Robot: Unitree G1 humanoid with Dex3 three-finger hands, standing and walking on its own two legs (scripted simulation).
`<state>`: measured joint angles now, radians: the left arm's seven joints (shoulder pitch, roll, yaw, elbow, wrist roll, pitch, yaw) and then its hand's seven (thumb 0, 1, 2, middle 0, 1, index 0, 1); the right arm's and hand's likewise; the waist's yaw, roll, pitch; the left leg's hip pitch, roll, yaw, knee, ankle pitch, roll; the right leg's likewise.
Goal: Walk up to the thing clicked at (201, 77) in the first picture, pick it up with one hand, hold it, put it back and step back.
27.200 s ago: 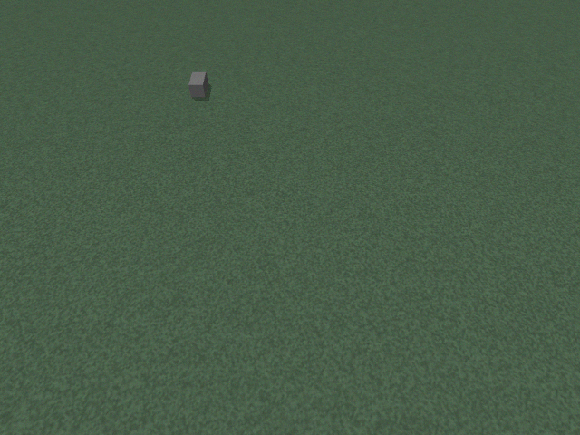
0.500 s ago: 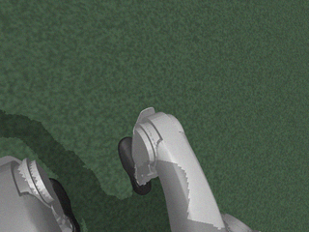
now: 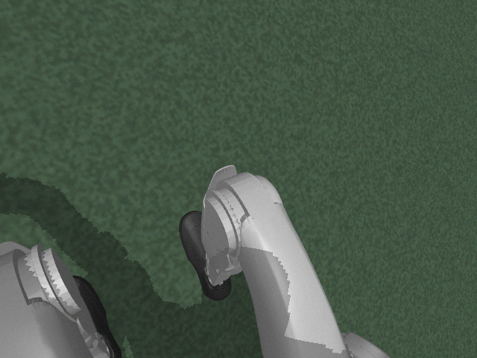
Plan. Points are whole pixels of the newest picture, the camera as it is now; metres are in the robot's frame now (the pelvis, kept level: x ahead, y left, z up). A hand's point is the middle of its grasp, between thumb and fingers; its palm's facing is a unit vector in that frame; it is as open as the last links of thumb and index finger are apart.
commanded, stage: approach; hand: left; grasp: from above
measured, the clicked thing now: out of the picture +0.47 +0.33 -0.30
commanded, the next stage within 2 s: none
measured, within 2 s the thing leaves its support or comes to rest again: neither
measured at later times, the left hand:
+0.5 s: hand out of the picture +0.45 +0.33 -0.22, palm faces +0.06 -0.50 -0.87, open 13.6 cm
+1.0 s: hand out of the picture +0.45 +0.33 -0.22, palm faces +0.04 -0.49 -0.87, open 13.6 cm
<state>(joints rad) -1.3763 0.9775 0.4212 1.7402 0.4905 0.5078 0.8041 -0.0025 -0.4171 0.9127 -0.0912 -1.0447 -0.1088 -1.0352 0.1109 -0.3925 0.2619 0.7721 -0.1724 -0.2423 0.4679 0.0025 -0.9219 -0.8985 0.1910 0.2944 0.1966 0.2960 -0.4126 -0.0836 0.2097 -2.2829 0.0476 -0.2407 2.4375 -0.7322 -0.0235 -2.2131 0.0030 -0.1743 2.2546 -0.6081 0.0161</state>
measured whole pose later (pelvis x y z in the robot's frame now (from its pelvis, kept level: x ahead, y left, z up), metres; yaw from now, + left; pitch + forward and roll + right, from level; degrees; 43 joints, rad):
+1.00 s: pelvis +0.00 +0.00 +0.00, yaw +0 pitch +31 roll -13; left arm -1.38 0.97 0.43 1.77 0.50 0.50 0.82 0.00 -0.41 0.91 -0.09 -1.04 -0.11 -1.03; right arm 0.11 -0.38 0.26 0.79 -0.18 -0.26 0.47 0.00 -0.92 -0.90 0.19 0.29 0.20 0.30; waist -0.42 -0.08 0.21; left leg -2.27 0.04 -0.24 2.44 -0.73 -0.02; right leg -2.20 0.00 -0.17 2.25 -0.61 0.02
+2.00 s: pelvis +0.00 +0.00 +0.00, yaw +0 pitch +31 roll -13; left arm -1.36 0.95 0.42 1.76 0.51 0.50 0.80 0.00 -0.41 0.91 -0.09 -1.04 -0.11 -1.03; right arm 0.12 -0.38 0.25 0.78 -0.17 -0.26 0.47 0.00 -0.92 -0.90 0.19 0.29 0.20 0.30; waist -0.41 -0.07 0.20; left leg -2.28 0.05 -0.24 2.44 -0.73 -0.02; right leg -2.21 0.01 -0.17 2.25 -0.61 0.02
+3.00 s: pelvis +0.00 +0.00 +0.01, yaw +1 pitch +33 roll -12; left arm -1.37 0.93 0.46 1.66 0.52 0.53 0.81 0.00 -0.43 0.95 -0.09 -1.05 -0.10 -1.05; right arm 0.14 -0.38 0.21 0.79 -0.16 -0.24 0.49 0.00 -0.92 -0.90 0.19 0.29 0.20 0.30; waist -0.37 -0.04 0.17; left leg -2.27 0.05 -0.22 2.41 -0.73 -0.02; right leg -2.21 0.00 -0.16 2.24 -0.61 0.02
